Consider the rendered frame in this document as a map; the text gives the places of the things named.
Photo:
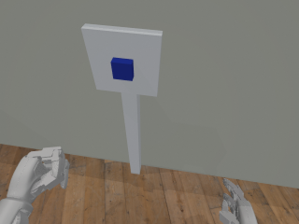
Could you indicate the panel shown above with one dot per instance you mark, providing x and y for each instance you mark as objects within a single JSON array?
[{"x": 144, "y": 47}]

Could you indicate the right robot hand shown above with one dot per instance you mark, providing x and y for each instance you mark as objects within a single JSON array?
[{"x": 241, "y": 209}]

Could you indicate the button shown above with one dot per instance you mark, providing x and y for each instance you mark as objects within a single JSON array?
[{"x": 122, "y": 69}]

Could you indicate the left robot forearm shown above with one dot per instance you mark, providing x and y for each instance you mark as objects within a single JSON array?
[{"x": 15, "y": 211}]

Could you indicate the left robot hand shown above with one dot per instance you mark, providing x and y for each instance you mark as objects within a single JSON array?
[{"x": 24, "y": 183}]

